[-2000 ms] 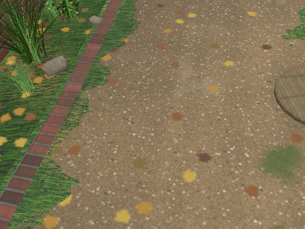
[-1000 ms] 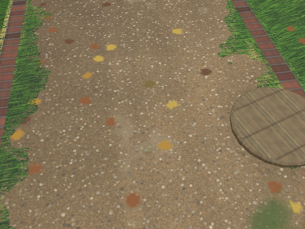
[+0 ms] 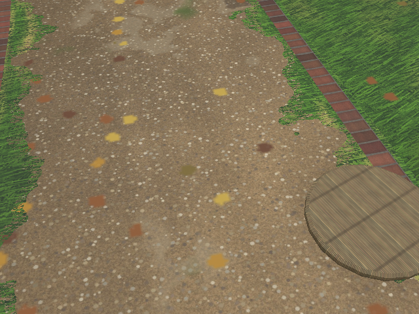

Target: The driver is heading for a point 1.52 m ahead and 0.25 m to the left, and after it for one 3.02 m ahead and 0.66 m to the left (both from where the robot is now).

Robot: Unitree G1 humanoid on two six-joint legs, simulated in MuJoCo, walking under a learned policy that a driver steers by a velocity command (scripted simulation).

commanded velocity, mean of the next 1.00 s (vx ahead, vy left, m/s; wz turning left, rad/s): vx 0.00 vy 0.00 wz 0.00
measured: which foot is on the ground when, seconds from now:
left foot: down 0.00-1.00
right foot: down 0.00-1.00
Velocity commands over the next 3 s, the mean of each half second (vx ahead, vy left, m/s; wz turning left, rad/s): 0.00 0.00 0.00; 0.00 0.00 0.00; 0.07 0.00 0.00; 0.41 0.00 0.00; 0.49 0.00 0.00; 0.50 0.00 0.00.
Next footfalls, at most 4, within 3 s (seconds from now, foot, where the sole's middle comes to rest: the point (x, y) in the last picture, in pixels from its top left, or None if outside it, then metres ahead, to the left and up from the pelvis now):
2.04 right None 0.45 -0.08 -0.77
2.56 left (167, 247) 0.74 0.18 -0.77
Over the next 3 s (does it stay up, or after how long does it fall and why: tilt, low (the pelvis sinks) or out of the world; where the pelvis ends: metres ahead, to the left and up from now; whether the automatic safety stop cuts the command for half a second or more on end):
stays up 0.80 0.08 0.01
